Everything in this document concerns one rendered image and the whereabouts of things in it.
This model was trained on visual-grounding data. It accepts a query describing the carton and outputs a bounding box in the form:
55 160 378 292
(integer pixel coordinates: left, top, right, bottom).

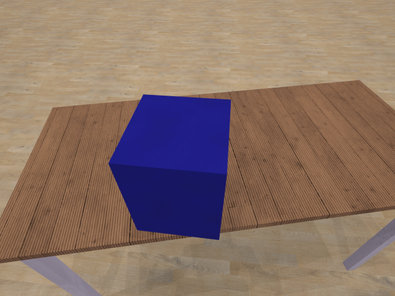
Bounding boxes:
109 94 231 240

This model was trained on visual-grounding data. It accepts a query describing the table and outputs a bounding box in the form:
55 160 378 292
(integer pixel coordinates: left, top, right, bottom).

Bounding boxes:
0 80 395 296

